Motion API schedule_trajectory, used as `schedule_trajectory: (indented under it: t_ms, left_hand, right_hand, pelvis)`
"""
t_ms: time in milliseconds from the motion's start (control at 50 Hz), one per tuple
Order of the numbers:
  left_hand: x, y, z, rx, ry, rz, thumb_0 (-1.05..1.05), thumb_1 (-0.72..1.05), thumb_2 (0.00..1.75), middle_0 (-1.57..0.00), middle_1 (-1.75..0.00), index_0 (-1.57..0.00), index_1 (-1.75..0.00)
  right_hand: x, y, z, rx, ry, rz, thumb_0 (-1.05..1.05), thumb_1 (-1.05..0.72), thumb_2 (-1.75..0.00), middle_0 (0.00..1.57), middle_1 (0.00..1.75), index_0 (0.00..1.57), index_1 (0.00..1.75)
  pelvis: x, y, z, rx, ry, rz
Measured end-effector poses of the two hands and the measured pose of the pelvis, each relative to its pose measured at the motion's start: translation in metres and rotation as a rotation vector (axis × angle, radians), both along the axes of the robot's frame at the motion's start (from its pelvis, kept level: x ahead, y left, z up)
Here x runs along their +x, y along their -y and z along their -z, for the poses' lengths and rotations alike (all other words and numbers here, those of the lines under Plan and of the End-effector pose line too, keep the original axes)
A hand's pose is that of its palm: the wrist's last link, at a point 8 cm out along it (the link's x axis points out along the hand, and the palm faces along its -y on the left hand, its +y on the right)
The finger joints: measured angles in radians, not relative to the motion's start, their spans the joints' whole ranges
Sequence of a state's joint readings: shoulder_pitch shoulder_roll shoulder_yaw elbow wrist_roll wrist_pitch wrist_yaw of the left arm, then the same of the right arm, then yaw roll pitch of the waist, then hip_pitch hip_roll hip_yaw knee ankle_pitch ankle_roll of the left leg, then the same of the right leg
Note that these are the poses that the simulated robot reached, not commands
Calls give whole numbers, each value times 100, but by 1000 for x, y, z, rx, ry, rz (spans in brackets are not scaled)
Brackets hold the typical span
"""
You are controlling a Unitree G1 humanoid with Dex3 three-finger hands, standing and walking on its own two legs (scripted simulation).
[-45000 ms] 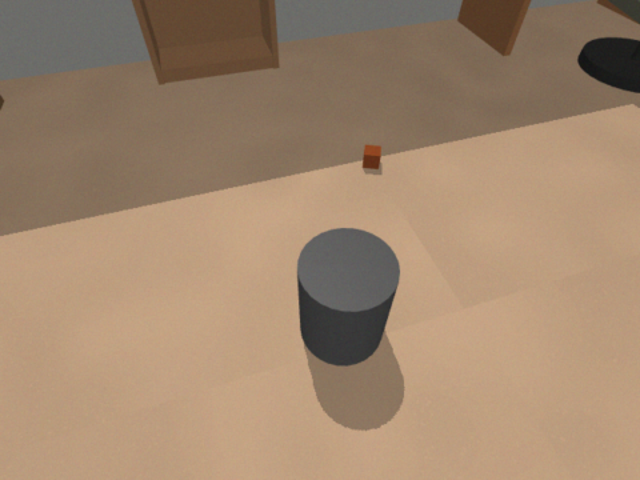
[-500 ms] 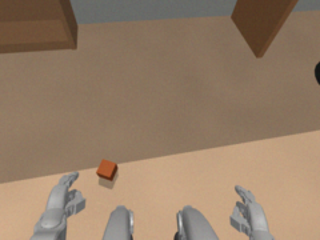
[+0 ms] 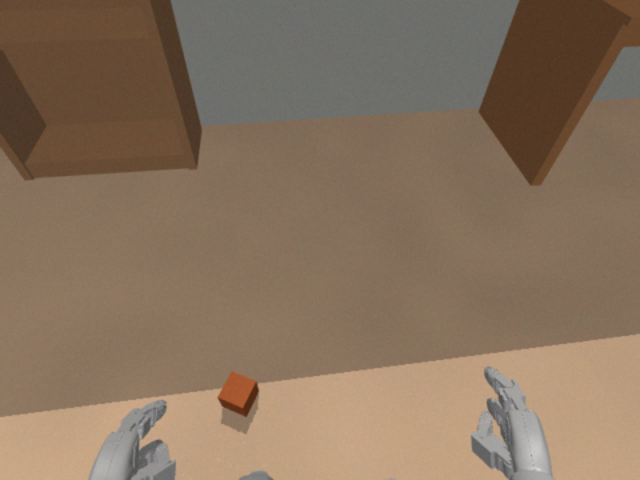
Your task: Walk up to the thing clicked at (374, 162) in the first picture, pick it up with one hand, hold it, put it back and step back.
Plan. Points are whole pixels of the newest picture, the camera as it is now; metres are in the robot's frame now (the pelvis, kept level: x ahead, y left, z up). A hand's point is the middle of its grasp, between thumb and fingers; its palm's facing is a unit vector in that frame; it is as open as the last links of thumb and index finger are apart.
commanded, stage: home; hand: left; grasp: from above
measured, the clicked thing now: (239, 394) +0.46 +0.22 -0.68
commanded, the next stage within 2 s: stand in 1.78 s
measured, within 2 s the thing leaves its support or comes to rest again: neither
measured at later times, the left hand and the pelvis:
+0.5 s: hand (171, 465) +0.16 +0.18 -0.05, palm faces +0.03 -0.98 -0.20, open 7.4 cm; pelvis +0.00 +0.00 +0.00, yaw -1 degrees
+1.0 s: hand (174, 465) +0.16 +0.18 -0.05, palm faces +0.03 -0.98 -0.20, open 7.4 cm; pelvis +0.00 +0.00 +0.00, yaw +0 degrees
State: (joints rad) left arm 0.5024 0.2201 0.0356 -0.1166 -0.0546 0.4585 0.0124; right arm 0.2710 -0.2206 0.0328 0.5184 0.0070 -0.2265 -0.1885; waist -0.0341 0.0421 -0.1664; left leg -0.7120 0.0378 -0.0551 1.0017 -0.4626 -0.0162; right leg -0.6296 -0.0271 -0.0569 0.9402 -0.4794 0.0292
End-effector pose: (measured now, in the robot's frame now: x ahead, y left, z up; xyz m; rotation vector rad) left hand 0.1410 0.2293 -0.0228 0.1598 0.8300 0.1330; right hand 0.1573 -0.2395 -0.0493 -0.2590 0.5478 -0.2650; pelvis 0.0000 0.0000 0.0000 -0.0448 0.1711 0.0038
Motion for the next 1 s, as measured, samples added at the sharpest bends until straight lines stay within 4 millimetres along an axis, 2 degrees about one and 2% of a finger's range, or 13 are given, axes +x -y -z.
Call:
schedule_trajectory:
  t_ms: [460,1000]
  left_hand:
    - [6,-2,0,6,11,25,1,91,90,-20,-30,-20,-30]
    - [6,2,0,4,7,22,1,91,90,-19,-30,-20,-30]
  right_hand:
    - [-19,-2,10,3,-52,26,2,-90,-90,20,30,21,30]
    - [-8,2,7,0,-25,13,2,-90,-90,20,30,21,30]
  pelvis:
    - [0,-4,1,-3,4,9]
    - [2,0,2,-1,-1,8]
